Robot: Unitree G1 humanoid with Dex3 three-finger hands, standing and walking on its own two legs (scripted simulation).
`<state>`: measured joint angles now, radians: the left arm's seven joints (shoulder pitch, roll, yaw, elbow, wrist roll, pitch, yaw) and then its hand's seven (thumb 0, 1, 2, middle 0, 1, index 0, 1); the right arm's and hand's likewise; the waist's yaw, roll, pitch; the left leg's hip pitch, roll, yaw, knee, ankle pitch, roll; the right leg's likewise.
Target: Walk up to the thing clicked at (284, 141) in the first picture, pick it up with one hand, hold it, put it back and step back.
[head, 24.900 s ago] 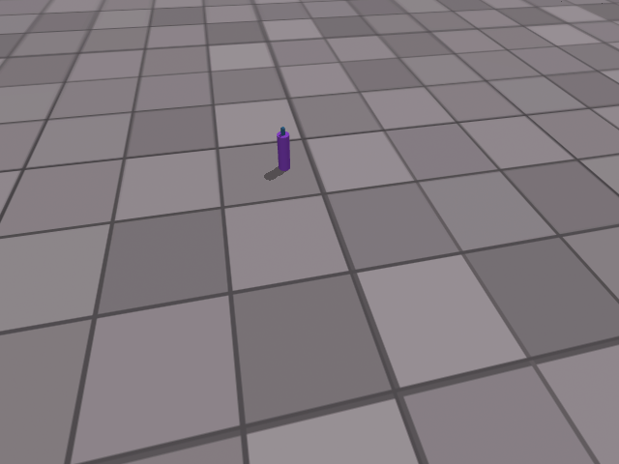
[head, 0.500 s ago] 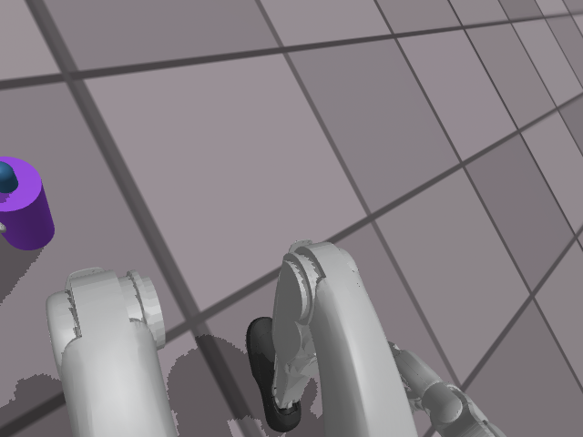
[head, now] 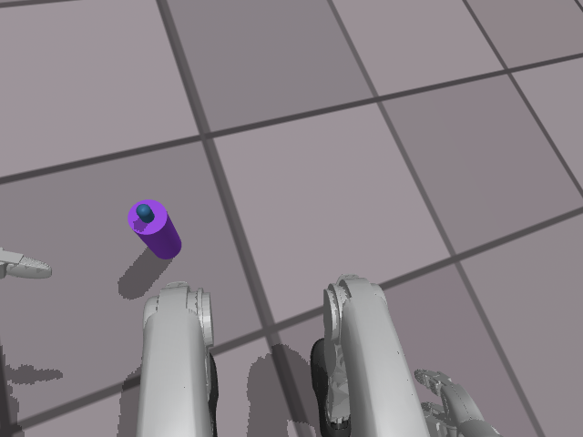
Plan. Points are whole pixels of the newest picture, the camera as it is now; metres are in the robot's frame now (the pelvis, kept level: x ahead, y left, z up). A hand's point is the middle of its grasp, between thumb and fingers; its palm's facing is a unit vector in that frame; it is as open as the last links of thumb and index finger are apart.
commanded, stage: home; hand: left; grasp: from the side
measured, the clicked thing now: (156, 230) +0.45 +0.23 -0.28
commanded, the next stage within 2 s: none
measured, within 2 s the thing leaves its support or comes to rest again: neither
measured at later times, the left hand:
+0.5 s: hand out of the picture +0.29 +0.26 +0.13, palm faces +0.23 -0.90 -0.38, open 17.3 cm
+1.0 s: hand out of the picture +0.23 +0.20 +0.26, palm faces +0.23 -0.93 -0.29, open 17.6 cm
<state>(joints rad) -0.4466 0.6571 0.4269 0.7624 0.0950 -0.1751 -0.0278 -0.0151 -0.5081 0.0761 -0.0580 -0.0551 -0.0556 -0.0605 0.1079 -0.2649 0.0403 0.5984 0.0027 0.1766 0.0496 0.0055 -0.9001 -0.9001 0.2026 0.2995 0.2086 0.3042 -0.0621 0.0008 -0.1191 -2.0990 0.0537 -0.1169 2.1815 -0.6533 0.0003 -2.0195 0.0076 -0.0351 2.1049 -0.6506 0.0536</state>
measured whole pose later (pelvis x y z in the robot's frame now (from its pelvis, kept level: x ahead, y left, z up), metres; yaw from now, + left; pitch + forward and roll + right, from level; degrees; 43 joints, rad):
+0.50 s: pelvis +0.06 -0.01 +0.23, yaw +5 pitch +22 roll -3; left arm 0.09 0.32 0.15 0.34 0.00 0.12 0.14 -0.01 -0.51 0.07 -0.06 -0.05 -0.06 -0.06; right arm 0.17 -0.23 0.00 0.52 0.05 0.03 -0.11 0.01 -0.90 -0.90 0.20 0.30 0.21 0.30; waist -0.05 0.01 -0.16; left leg -1.23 0.06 -0.06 1.41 -0.58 -0.03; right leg -1.18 -0.01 -0.05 1.37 -0.58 0.02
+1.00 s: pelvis +0.09 +0.00 +0.31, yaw +7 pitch +9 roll -2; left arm 0.50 0.21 -0.02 -0.05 -0.01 0.27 0.16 -0.01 -0.58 0.03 -0.05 -0.04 -0.05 -0.05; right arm 0.27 -0.19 0.03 0.46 0.03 -0.08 -0.18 0.01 -0.90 -0.90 0.20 0.30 0.21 0.30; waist -0.02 0.04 -0.13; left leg -0.68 0.05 -0.03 1.00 -0.48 -0.01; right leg -0.62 -0.03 -0.04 0.94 -0.47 0.04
